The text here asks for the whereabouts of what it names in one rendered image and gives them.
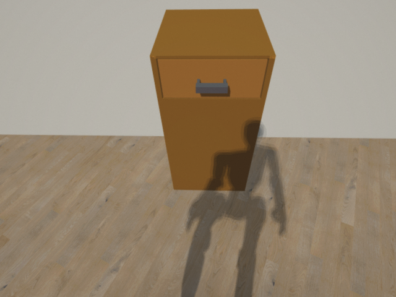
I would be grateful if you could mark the cabinet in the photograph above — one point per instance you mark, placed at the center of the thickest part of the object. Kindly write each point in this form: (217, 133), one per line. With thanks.
(210, 141)

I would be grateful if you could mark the drawer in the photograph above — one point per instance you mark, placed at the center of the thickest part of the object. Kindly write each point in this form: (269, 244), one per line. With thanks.
(244, 77)

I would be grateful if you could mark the handle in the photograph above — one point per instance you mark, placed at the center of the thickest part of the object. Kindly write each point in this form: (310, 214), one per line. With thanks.
(212, 87)

